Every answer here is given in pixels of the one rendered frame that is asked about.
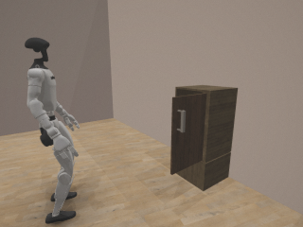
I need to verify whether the cupboard door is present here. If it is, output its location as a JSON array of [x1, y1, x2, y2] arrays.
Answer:
[[170, 93, 207, 175]]

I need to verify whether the robot right hand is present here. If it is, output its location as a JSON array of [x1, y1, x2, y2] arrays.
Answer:
[[53, 135, 79, 163]]

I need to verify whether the robot right forearm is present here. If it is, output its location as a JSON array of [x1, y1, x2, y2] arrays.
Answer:
[[28, 99, 61, 140]]

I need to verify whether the left robot foot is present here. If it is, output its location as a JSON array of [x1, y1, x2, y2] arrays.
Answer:
[[50, 192, 77, 201]]

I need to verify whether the robot left forearm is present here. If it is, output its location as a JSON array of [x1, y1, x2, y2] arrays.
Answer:
[[55, 100, 68, 117]]

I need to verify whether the robot right shin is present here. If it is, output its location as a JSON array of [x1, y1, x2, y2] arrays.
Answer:
[[52, 172, 75, 217]]

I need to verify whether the robot left hand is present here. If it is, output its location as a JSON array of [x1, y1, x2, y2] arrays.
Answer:
[[63, 113, 80, 131]]

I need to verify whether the handle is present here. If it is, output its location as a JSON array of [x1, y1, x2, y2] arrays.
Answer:
[[177, 110, 186, 132]]

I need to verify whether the robot right upper arm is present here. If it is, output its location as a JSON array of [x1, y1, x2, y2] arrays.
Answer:
[[27, 68, 45, 109]]

